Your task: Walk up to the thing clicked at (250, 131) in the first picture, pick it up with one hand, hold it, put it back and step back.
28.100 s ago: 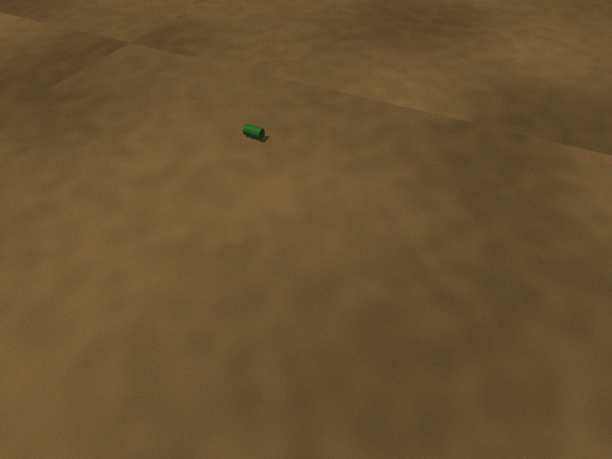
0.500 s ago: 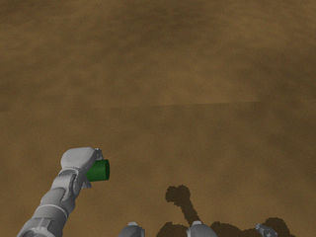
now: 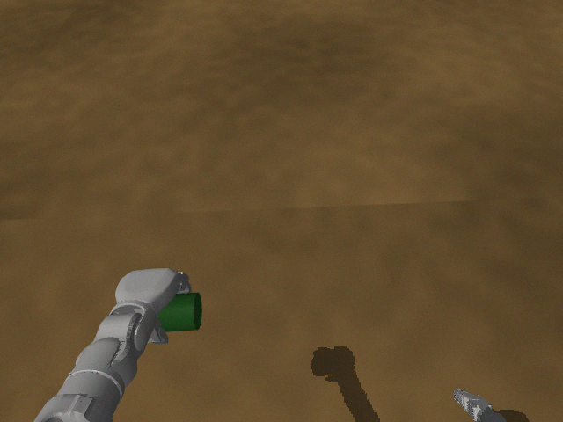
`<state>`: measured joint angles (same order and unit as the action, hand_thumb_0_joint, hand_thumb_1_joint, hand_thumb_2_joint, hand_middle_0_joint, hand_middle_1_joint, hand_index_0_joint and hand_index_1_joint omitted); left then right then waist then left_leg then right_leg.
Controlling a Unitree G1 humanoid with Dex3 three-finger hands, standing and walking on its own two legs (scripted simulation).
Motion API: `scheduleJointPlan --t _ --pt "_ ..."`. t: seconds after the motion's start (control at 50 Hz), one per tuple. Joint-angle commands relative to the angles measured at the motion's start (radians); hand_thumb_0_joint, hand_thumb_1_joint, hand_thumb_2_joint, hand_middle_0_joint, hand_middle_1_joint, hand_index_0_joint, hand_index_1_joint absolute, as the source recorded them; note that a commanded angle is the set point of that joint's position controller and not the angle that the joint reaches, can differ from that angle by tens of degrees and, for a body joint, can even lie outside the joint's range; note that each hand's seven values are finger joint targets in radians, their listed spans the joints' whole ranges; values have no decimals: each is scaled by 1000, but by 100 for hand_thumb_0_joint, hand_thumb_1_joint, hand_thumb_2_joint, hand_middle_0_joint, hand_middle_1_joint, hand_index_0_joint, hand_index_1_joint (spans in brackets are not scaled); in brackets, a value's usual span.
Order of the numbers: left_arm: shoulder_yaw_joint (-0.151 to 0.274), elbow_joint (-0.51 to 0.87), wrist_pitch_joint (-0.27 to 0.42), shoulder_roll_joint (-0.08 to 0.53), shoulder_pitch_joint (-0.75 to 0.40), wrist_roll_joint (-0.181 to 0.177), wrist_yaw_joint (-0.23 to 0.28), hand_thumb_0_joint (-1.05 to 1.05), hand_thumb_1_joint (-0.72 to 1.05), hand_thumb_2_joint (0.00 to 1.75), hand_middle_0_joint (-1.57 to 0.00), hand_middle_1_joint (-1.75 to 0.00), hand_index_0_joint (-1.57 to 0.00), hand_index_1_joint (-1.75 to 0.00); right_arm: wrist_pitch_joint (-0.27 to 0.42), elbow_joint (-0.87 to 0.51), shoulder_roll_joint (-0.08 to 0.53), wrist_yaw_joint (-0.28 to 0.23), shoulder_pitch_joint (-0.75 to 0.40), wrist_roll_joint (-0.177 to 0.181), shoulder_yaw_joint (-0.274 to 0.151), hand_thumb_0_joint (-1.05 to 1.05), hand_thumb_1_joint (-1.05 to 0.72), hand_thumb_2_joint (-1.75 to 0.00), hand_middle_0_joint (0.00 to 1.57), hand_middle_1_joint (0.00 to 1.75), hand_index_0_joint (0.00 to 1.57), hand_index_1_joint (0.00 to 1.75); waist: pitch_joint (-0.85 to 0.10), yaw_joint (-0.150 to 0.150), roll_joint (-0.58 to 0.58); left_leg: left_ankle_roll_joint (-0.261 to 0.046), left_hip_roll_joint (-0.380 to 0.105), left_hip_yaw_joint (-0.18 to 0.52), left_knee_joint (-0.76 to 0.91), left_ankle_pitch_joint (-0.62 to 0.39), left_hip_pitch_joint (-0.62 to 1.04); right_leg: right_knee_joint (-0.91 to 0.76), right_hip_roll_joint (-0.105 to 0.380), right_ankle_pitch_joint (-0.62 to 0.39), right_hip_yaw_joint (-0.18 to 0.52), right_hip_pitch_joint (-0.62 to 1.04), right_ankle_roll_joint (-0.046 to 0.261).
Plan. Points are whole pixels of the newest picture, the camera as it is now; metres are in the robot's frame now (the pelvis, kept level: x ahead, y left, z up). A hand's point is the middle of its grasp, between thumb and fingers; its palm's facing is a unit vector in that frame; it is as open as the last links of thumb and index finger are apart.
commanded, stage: hold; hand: left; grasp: from above
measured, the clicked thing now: (166, 312) +0.31 +0.22 -0.09
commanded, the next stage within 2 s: crouch in 1.62 s
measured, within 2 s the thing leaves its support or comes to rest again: neither
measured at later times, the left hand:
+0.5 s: hand (161, 310) +0.30 +0.21 -0.04, palm faces -0.48 -0.03 -0.88, open 8.9 cm
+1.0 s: hand (158, 322) +0.27 +0.21 -0.02, palm faces -0.47 -0.03 -0.88, open 8.8 cm
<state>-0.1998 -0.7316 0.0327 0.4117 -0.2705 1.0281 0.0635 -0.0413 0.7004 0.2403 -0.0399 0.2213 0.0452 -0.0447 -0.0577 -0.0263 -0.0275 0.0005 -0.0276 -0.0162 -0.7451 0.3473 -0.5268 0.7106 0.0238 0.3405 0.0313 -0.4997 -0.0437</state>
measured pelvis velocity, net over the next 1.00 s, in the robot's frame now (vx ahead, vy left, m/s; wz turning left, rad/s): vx -0.02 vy -0.01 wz -0.01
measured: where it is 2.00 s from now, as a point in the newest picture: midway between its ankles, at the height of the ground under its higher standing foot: outside the picture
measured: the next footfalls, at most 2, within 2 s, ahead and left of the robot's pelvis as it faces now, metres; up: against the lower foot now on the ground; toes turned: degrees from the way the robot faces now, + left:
none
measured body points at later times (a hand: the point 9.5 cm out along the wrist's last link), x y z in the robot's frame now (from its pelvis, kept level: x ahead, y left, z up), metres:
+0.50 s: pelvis +0.00 -0.01 +0.01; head +0.03 -0.02 +0.46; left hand +0.32 +0.21 +0.01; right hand +0.13 -0.27 -0.10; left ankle +0.02 +0.12 -0.71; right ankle +0.01 -0.15 -0.71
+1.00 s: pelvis -0.02 -0.01 +0.02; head -0.01 -0.03 +0.47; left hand +0.29 +0.21 +0.03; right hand +0.13 -0.27 -0.09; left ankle +0.02 +0.12 -0.71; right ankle +0.01 -0.15 -0.71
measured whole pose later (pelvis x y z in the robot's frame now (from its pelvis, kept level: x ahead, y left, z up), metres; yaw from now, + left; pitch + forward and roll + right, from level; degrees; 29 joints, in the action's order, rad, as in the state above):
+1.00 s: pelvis -0.02 -0.01 +0.02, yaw +0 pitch +1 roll +0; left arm -0.21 -0.65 0.05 0.41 -0.23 1.01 -0.04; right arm -0.08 0.67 0.26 -0.06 0.19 0.05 -0.03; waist -0.01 -0.01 -0.04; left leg 0.01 -0.03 -0.02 -0.56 0.24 -0.33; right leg 0.56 0.02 0.25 0.04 -0.32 -0.03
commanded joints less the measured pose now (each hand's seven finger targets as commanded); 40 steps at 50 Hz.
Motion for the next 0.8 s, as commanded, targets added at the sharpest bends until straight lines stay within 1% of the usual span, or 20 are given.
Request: scheduleJointPlan --t 0.0,0.02,0.04,0.08,0.1,0.14,0.16,0.18,0.22,0.24,0.28,0.32,0.38,0.4,0.42,0.48,0.52,0.56,0.58,0.78 --pt "88 210 6 203 -298 -13 10 0 73 64 -110 -47 -111 -47 35 -112 154 -13 -9 -2 -56 0 -90 -90 20 30 20 30 -285 1 -22 7 31 3 122 -303 248 -106 -62 -250 -40 90 48" --pt "92 213 9 209 -300 -20 3 0 74 64 -111 -45 -111 -45 33 -113 156 -13 -12 -3 -56 0 -90 -90 20 30 20 30 -289 -1 -16 7 30 4 125 -304 251 -108 -62 -248 -41 101 48" --pt "81 213 14 195 -282 -21 -11 0 73 63 -110 -45 -110 -45 33 -118 153 -12 -8 -1 -55 0 -90 -90 20 30 20 30 -291 1 -16 8 29 2 128 -326 257 -102 -63 -264 -40 106 51" --pt "100 259 24 223 -306 -24 -24 0 73 65 -111 -46 -111 -46 29 -129 153 -14 -22 1 -54 0 -90 -90 20 30 20 30 -302 15 -35 8 32 0 133 -342 270 -112 -62 -276 -39 125 51" --pt "94 243 25 211 -288 -19 -28 0 73 64 -110 -46 -110 -46 28 -130 150 -15 -19 0 -53 0 -90 -90 20 30 20 30 -296 8 -30 7 33 -4 135 -348 274 -112 -63 -282 -37 127 51" --pt "95 274 30 210 -308 -19 -26 0 74 64 -112 -44 -112 -44 26 -135 147 -16 -26 -2 -48 0 -90 -90 20 30 20 30 -293 6 -33 5 34 -5 137 -359 277 -117 -61 -300 -35 127 49" --pt "109 271 29 224 -313 -17 -21 0 77 65 -114 -44 -114 -44 25 -140 152 -17 -32 -1 -51 0 -90 -90 20 30 20 30 -293 8 -27 4 34 -7 139 -359 288 -124 -60 -301 -35 134 48" --pt "111 240 26 218 -286 -11 -18 0 75 65 -113 -43 -112 -43 24 -137 152 -18 -27 -1 -49 0 -89 -90 20 30 20 30 -279 3 -7 1 36 -10 138 -366 282 -127 -58 -314 -33 138 45" --pt "120 281 29 231 -329 -12 -10 0 74 64 -111 -44 -111 -44 22 -135 153 -16 -25 -3 -53 0 -89 -90 20 30 20 30 -297 8 -42 5 33 -8 146 -377 293 -124 -59 -319 -36 147 48" --pt "122 255 26 229 -314 -6 -8 0 74 65 -111 -44 -111 -44 20 -136 155 -15 -23 -3 -53 0 -89 -90 20 30 20 30 -287 6 -33 3 31 -7 146 -381 295 -127 -59 -318 -36 138 48" --pt "114 251 23 219 -302 -1 -5 0 74 66 -113 -41 -112 -42 18 -137 155 -15 -27 -3 -52 0 -89 -90 20 30 20 30 -287 7 -11 -1 35 -11 149 -383 297 -134 -57 -329 -33 160 44" --pt "123 255 20 229 -310 -1 -3 0 74 67 -112 -43 -111 -44 14 -138 156 -14 -31 -4 -55 0 -89 -90 20 30 20 30 -288 10 -12 -2 39 -12 155 -381 298 -144 -54 -337 -31 177 42" --pt "101 271 18 209 -320 -3 -15 0 73 67 -112 -44 -111 -45 10 -139 155 -13 -31 -3 -56 0 -90 -90 20 30 20 30 -300 4 -18 -5 38 -17 162 -394 329 -148 -54 -347 -30 174 41" --pt "105 253 15 211 -291 -2 -19 0 73 67 -112 -42 -111 -43 8 -138 156 -13 -32 -3 -54 0 -89 -90 20 30 20 30 -278 7 -9 -6 37 -15 167 -389 316 -154 -54 -343 -32 177 41" --pt "118 296 21 228 -317 -10 -20 0 75 66 -113 -42 -112 -43 7 -144 159 -14 -39 -2 -57 0 -89 -90 20 30 20 30 -288 16 -22 -4 38 -16 175 -374 321 -162 -54 -329 -31 192 41" --pt "97 269 20 206 -306 -15 -31 0 72 66 -112 -42 -111 -43 5 -150 152 -15 -58 -2 -48 0 -90 -90 20 30 20 30 -258 10 -7 -8 40 -18 192 -327 312 -183 -52 -289 -29 194 40" --pt "107 257 18 215 -283 -14 -32 0 72 63 -111 -42 -110 -42 4 -152 152 -17 -64 0 -47 0 -90 -90 20 30 20 30 -240 13 -7 -8 42 -19 200 -318 308 -189 -51 -279 -27 193 41" --pt "108 284 21 216 -304 -24 -36 0 72 62 -110 -42 -110 -42 2 -163 154 -18 -75 1 -46 0 -89 -90 20 30 20 30 -235 16 -14 -5 37 -17 216 -293 319 -198 -55 -249 -31 186 44" --pt "100 270 21 209 -290 -23 -39 0 71 62 -110 -41 -110 -41 2 -161 154 -18 -73 1 -44 0 -90 -90 20 30 20 30 -219 9 -8 -7 35 -17 221 -279 320 -206 -54 -237 -31 180 44" --pt "117 300 32 228 -314 -28 -38 0 74 58 -109 -44 -110 -43 7 -164 150 -26 -104 2 -34 0 -90 -90 20 30 20 30 -220 19 -12 -8 40 -22 247 -233 343 -235 -50 -189 -24 196 42"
